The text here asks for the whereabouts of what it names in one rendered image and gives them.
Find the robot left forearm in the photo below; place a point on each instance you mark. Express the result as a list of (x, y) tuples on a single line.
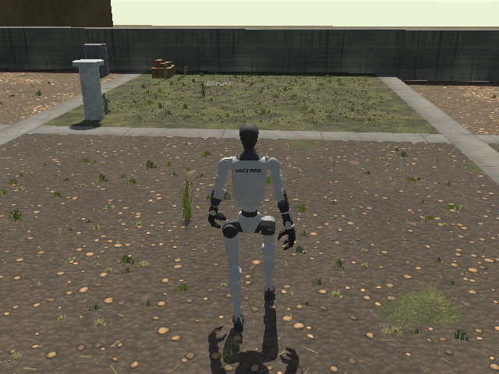
[(214, 204)]

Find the robot right forearm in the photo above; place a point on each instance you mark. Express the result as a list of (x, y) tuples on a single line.
[(285, 212)]

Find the robot left upper arm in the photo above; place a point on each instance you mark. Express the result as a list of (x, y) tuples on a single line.
[(221, 175)]

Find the right robot hand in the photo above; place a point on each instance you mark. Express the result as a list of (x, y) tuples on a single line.
[(291, 237)]

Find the robot head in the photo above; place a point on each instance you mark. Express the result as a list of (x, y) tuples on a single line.
[(248, 134)]

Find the robot right upper arm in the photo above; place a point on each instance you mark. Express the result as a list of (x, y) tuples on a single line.
[(276, 177)]

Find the left robot hand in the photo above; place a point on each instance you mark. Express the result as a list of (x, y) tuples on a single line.
[(218, 216)]

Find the robot left shin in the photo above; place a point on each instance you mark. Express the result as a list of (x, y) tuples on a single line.
[(236, 295)]

